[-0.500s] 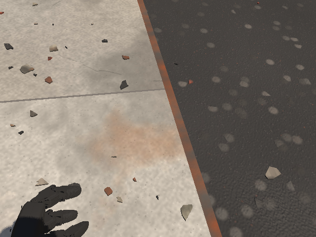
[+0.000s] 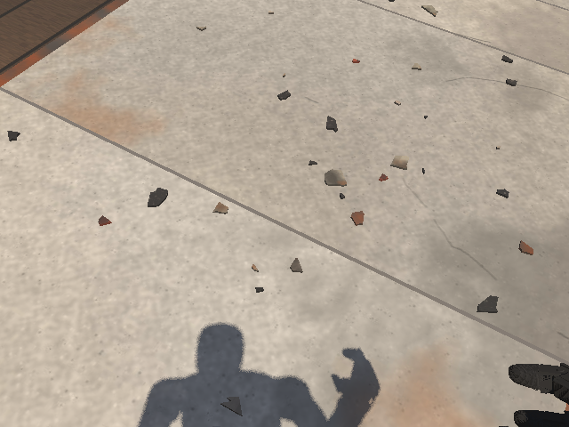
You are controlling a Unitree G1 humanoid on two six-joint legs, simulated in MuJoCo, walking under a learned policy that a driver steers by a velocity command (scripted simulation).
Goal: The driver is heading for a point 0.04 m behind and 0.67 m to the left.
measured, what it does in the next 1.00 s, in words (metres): walks ahead, turning left: left foot, then right foot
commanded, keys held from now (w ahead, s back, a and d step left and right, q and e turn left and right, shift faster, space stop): w+q+shift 0.04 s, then w+shift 0.18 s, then shift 0.32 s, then q+shift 0.46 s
